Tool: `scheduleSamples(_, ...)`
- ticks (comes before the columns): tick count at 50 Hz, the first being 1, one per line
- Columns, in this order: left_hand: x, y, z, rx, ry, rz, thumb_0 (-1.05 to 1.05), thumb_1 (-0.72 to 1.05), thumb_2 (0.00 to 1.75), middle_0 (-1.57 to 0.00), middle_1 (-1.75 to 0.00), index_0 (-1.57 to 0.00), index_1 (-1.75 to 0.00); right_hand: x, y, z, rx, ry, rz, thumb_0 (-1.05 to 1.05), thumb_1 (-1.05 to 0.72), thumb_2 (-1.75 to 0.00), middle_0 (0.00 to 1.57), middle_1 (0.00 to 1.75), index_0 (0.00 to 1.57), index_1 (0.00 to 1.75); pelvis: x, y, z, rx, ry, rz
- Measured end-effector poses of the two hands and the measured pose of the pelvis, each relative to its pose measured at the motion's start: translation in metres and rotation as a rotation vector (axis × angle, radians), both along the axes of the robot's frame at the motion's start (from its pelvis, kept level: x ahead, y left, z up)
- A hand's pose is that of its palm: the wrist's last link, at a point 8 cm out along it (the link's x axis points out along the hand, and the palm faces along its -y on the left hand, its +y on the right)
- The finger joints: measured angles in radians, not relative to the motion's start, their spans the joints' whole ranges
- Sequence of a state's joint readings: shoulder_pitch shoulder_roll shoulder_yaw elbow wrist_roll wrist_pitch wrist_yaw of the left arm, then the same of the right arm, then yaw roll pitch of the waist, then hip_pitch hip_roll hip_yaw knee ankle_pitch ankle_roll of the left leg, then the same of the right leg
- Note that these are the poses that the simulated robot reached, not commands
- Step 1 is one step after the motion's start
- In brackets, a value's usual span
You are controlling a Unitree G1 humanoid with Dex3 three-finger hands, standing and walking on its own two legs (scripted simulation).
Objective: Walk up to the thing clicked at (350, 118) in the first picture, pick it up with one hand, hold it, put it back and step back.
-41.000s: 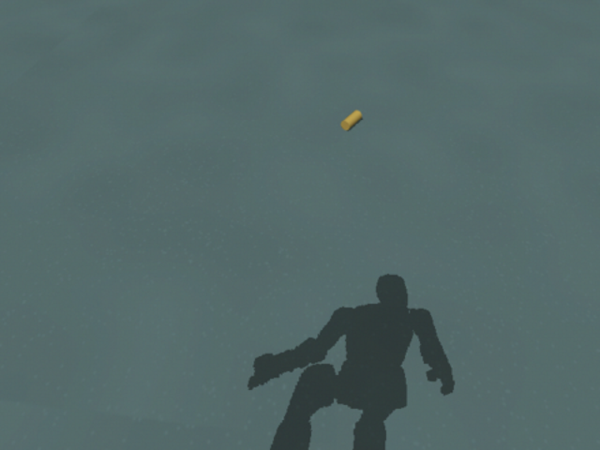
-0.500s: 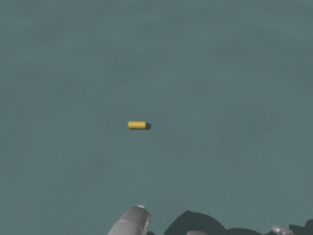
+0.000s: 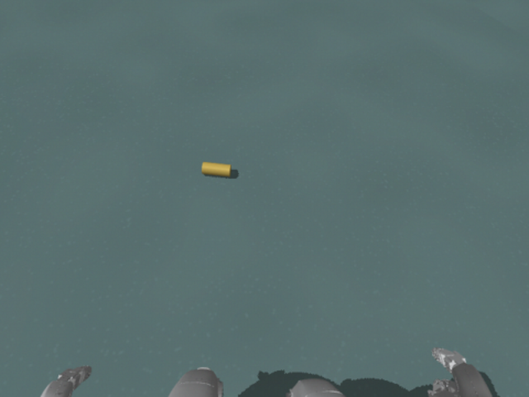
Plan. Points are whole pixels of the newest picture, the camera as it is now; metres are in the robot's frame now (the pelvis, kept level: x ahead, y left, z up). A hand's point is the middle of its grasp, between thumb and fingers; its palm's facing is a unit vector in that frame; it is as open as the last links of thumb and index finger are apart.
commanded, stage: step back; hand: left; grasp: from above
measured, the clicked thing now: (216, 169) +1.06 +0.22 -0.73
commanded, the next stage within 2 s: stand in 1.00 s
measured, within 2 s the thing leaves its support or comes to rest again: neither
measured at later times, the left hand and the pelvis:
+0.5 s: hand out of the picture +0.02 +0.28 -0.14, palm faces +0.01 -0.91 -0.41, open 7.4 cm; pelvis -0.03 -0.01 +0.01, yaw +0 degrees
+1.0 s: hand out of the picture +0.10 +0.27 -0.15, palm faces +0.06 -0.93 -0.36, open 7.4 cm; pelvis +0.01 +0.00 +0.00, yaw +2 degrees
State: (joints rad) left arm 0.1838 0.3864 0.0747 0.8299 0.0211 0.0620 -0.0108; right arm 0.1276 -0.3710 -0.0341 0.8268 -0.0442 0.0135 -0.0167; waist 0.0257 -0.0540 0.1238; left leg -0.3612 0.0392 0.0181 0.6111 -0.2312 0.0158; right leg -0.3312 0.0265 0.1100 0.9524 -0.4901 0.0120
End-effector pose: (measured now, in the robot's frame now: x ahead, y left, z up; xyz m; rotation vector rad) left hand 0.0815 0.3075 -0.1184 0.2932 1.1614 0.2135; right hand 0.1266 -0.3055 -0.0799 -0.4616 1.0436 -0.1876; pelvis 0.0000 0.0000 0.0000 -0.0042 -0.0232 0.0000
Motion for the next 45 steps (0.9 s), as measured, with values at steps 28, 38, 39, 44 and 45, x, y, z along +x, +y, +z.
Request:
scheduleSamples(28,-0.044,0.002,0.023,0.077,0.019,-0.005,0.01,0.91,0.90,-0.21,-0.30,-0.21,-0.30,-0.115,-0.009,-0.033,0.119,0.184,-0.109,0.00,-0.90,-0.90,0.20,0.30,0.21,0.30,-0.027,-0.015,0.005,0.015,-0.003,0.010)
scheduleSamples(38,-0.010,-0.022,0.025,0.049,-0.054,-0.001,0.01,0.90,0.90,-0.21,-0.30,-0.21,-0.30,-0.065,-0.019,-0.034,0.094,0.149,-0.084,0.00,-0.90,-0.90,0.20,0.30,0.21,0.30,-0.006,-0.017,0.006,0.013,-0.007,0.036)
scheduleSamples(39,-0.007,-0.021,0.024,0.046,-0.056,-0.001,0.01,0.90,0.90,-0.21,-0.30,-0.21,-0.30,-0.059,-0.018,-0.034,0.090,0.146,-0.077,0.00,-0.90,-0.90,0.20,0.30,0.21,0.30,-0.003,-0.015,0.005,0.012,-0.005,0.038)
scheduleSamples(44,0.003,-0.004,0.012,0.030,-0.046,0.023,0.01,0.90,0.90,-0.21,-0.30,-0.21,-0.30,-0.040,-0.003,-0.033,0.069,0.139,-0.056,0.00,-0.91,-0.90,0.20,0.30,0.21,0.30,0.004,-0.002,0.000,0.023,-0.011,0.051)
scheduleSamples(45,0.005,-0.001,0.011,0.027,-0.042,0.032,0.01,0.90,0.90,-0.21,-0.30,-0.21,-0.30,-0.038,0.002,-0.031,0.070,0.139,-0.055,0.00,-0.91,-0.90,0.20,0.30,0.20,0.30,0.006,0.000,0.001,0.028,-0.010,0.045)
